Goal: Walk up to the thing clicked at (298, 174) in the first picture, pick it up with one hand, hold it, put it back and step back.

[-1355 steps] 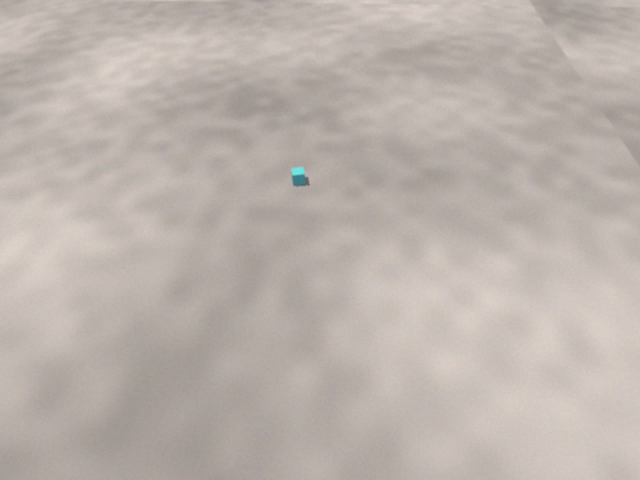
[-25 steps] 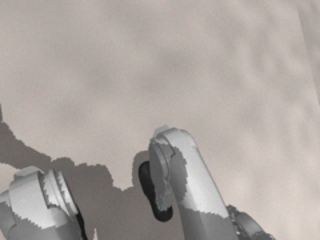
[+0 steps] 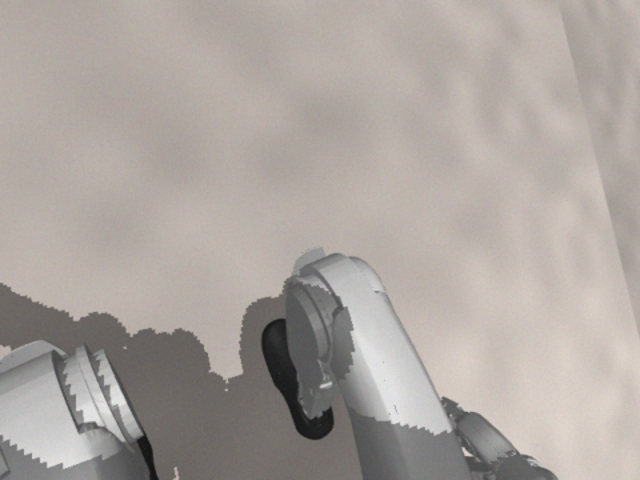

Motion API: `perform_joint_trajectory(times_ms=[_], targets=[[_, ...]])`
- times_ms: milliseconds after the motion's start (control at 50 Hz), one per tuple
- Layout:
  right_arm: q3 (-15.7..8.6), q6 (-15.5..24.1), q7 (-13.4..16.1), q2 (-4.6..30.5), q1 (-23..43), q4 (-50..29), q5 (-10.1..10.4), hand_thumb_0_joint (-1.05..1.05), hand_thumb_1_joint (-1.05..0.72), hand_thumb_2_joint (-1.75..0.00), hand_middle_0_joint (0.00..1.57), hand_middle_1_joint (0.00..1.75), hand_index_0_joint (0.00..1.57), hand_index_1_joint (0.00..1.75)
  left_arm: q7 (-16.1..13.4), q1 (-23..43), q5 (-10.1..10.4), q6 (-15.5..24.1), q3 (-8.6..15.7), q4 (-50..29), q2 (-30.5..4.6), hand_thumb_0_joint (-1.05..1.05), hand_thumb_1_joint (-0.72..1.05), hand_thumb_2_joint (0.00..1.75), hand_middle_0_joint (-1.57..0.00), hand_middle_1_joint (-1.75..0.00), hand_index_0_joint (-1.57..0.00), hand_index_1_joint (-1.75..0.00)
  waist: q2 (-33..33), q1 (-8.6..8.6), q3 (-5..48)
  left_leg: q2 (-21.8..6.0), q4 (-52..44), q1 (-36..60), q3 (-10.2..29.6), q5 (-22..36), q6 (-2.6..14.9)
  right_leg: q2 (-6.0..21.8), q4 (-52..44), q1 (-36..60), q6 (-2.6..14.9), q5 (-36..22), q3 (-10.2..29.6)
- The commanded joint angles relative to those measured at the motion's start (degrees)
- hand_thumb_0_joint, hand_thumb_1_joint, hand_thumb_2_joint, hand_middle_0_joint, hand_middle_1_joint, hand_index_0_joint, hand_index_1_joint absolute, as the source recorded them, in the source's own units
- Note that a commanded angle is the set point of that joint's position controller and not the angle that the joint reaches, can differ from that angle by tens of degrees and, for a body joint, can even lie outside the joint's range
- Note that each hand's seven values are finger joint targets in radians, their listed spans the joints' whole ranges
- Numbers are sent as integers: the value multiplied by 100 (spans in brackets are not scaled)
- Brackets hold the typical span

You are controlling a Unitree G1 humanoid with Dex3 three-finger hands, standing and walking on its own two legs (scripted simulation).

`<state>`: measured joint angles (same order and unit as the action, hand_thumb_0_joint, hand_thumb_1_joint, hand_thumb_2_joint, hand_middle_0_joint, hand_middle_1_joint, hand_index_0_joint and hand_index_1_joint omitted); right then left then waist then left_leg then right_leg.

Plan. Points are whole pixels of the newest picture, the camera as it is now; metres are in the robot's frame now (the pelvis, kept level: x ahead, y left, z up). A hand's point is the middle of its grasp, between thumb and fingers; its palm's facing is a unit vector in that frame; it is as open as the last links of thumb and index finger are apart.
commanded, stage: rest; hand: left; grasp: from above
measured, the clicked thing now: out of the picture +0.47 +0.40 -0.27
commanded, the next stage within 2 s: open in 0.42 s
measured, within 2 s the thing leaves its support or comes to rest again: rests again in 0.16 s
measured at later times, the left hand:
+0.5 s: hand out of the picture +0.46 +0.39 -0.22, palm faces -0.42 -0.15 -0.90, open 8.7 cm
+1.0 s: hand out of the picture +0.46 +0.39 -0.22, palm faces -0.41 -0.15 -0.90, open 10.5 cm
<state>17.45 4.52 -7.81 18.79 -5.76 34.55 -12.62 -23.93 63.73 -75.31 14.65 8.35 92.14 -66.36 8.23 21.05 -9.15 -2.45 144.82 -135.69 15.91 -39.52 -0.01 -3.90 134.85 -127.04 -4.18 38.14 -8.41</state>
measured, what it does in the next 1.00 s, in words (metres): stands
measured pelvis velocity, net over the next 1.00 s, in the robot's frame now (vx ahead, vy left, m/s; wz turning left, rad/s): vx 0.00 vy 0.00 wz -0.03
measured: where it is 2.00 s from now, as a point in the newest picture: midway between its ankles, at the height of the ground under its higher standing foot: (229, 441)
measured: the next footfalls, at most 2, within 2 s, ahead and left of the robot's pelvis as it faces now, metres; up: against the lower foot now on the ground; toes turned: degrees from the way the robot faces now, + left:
none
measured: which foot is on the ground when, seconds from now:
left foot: down 0.00-1.00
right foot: down 0.00-1.00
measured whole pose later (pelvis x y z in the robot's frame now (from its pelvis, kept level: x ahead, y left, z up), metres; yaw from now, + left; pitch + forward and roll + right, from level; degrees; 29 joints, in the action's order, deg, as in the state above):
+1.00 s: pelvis +0.00 +0.00 +0.00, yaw -2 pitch +27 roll -16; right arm 21.0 5.6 -7.7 19.5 -4.6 34.0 -13.3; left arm -25.0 64.2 -73.7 15.4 7.6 93.4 -70.3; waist 9.1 22.2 -11.1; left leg -2.8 145.5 -135.9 17.0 -39.6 0.5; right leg -4.5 134.2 -126.8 -4.6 37.4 -9.3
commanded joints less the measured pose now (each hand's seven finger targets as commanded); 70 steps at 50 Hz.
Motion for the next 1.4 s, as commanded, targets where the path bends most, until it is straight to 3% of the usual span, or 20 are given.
perform_joint_trajectory(times_ms=[0,40,100,120,140,260,300,380,440,500,620,740,940,1040,1140,1200,1220,1300,1340,1380], targets=[[-523,22,59,1882,-1055,81,-38,0,-90,-90,20,30,20,30,-246,1465,108,13,37,-843,-1572,0,86,48,-119,-42,-121,-39,-3439,220,3740,-154,-1442,3366,-652,1393,19,-165,-1105,1725,537,-1478,-716],[-488,34,62,1888,-1055,103,-32,0,-90,-90,20,30,20,30,-248,1517,108,17,5,-879,-1594,0,84,48,-118,-41,-120,-39,-3475,254,3732,-161,-1437,3376,-633,1432,24,-168,-1104,1750,524,-1518,-713],[-488,35,66,1915,-957,46,-25,0,-90,-90,20,30,20,30,-317,1479,126,25,171,-813,-1826,0,84,46,-117,-40,-120,-38,-3400,170,3774,-171,-1443,3262,-617,1333,22,-180,-1081,1799,543,-1452,-727],[-459,41,66,1912,-979,64,-27,0,-90,-90,20,30,20,30,-294,1441,135,7,-2,-757,-1598,0,83,48,-117,-41,-119,-39,-3343,217,3676,-164,-1417,3309,-618,1395,23,-180,-1110,1700,545,-1472,-737],[-460,52,61,1889,-908,42,-31,0,-90,-90,20,30,20,30,-302,1469,149,31,-9,-762,-1582,0,83,47,-117,-40,-119,-38,-3401,241,3737,-184,-1418,3342,-606,1346,19,-191,-1102,1728,540,-1444,-736],[-385,61,60,1935,-915,57,-52,0,-90,-90,20,30,20,30,-367,1443,130,25,65,-728,-1796,0,81,45,-115,-40,-117,-38,-3488,243,3698,-208,-1436,3374,-563,1493,16,-196,-1064,1787,517,-1570,-762],[-373,78,41,1925,-931,93,-29,0,-90,-90,20,30,20,30,-355,1467,171,9,-77,-715,-1589,0,81,43,-113,-41,-116,-38,-3510,316,3512,-214,-1480,3352,-546,1442,-15,-165,-1062,1656,526,-1520,-767],[-329,93,52,1930,-925,59,-32,0,-90,-90,20,30,20,30,-368,1419,153,7,79,-644,-1847,0,80,44,-113,-40,-116,-38,-3365,305,3578,-222,-1421,3221,-554,1355,23,-190,-1091,1820,511,-1499,-752],[-312,106,57,1960,-865,31,-47,0,-90,-90,20,30,20,30,-332,1459,212,24,-143,-603,-1575,0,80,45,-113,-43,-116,-40,-3328,366,3391,-215,-1394,3142,-545,1284,16,-172,-1113,1662,522,-1446,-772],[-292,113,72,1996,-882,50,-35,0,-90,-90,20,30,20,30,-339,1424,188,43,-96,-514,-1749,0,80,44,-112,-43,-115,-39,-3389,376,3422,-240,-1482,3215,-472,1216,-4,-178,-1079,1649,506,-1385,-801],[-257,108,78,1998,-875,50,-34,0,-89,-90,20,30,20,30,-342,1430,182,85,-112,-638,-1759,0,34,49,-77,-52,-80,-49,-3398,400,3389,-245,-1463,3174,-481,1214,12,-167,-1100,1688,492,-1417,-778],[-176,103,72,1951,-851,84,-44,0,-89,-90,20,30,20,30,-367,1289,210,104,-44,-563,-1806,0,11,52,-57,-60,-60,-56,-3413,406,3453,-277,-1404,3317,-427,1453,-11,-173,-1076,1643,492,-1513,-809],[-187,106,74,1967,-850,50,-70,0,-89,-90,20,30,20,30,-324,1309,248,75,47,-559,-1935,0,-11,64,-39,-73,-42,-71,-3378,360,3396,-268,-1403,3104,-475,1190,4,-168,-1150,1735,503,-1367,-799],[-223,76,58,1982,-890,54,-78,0,-89,-90,20,30,20,30,-274,1411,261,69,-37,-823,-1876,0,-21,72,-32,-78,-34,-76,-3534,355,3597,-274,-1433,3319,-455,1486,0,-182,-1123,1820,484,-1575,-798],[-244,72,68,2010,-859,41,-43,0,-89,-90,20,30,20,30,-219,1318,298,64,-12,-740,-1848,0,-30,79,-25,-84,-26,-83,-3510,350,3399,-278,-1418,3285,-445,1526,-33,-161,-1126,1693,521,-1545,-798],[-228,30,62,1983,-930,45,-41,0,-89,-90,20,30,20,30,-198,1240,260,65,30,-771,-1903,0,-34,83,-22,-85,-22,-85,-3512,356,3509,-279,-1397,3318,-479,1577,-3,-173,-1133,1824,493,-1576,-766],[-224,12,64,2004,-967,63,-66,0,-89,-90,20,30,20,30,-211,1320,267,75,163,-926,-2022,0,-36,85,-21,-87,-21,-87,-3547,336,3618,-290,-1394,3452,-447,1741,-28,-143,-1129,1814,500,-1670,-787],[-179,11,67,1967,-938,18,-48,0,-89,-90,20,30,20,30,-168,1130,271,79,35,-689,-1875,0,-42,91,-17,-89,-16,-90,-3334,412,3370,-269,-1384,3169,-495,1478,20,-175,-1170,1819,488,-1520,-771],[-221,-14,88,1979,-883,26,-53,0,-89,-90,20,30,20,30,-191,1276,259,112,96,-771,-1975,0,-43,91,-14,-93,-14,-93,-3435,331,3479,-279,-1461,3234,-466,1308,0,-179,-1167,1774,502,-1388,-794],[-241,10,98,2005,-812,-69,-49,0,-89,-90,20,30,20,30,-189,1421,299,155,-33,-913,-1860,0,-47,94,-11,-95,-11,-96,-3479,318,3500,-272,-1481,3308,-451,1232,-10,-177,-1149,1727,521,-1343,-807]])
